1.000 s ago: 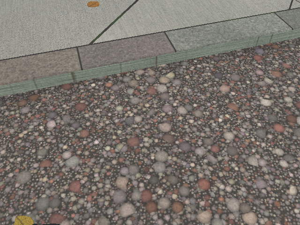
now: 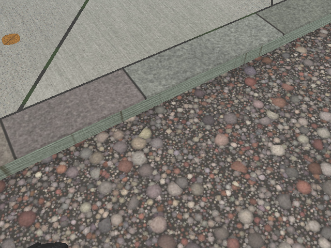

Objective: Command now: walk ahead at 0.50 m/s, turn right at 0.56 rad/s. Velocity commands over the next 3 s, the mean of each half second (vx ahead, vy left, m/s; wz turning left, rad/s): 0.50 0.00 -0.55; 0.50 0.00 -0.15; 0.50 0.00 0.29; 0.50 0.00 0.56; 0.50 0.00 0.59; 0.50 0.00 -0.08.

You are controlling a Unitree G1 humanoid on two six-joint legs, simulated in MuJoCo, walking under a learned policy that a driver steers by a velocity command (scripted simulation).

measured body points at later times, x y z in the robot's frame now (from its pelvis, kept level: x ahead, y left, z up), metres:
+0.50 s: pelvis +0.30 +0.03 +0.01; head +0.32 +0.03 +0.46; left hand +0.44 +0.29 -0.10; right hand +0.40 -0.27 -0.07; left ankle +0.39 +0.12 -0.72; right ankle +0.13 -0.06 -0.64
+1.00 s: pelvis +0.53 -0.10 +0.02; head +0.55 -0.12 +0.47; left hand +0.80 +0.08 -0.06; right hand +0.46 -0.37 -0.12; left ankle +0.46 +0.09 -0.63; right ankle +0.56 -0.20 -0.72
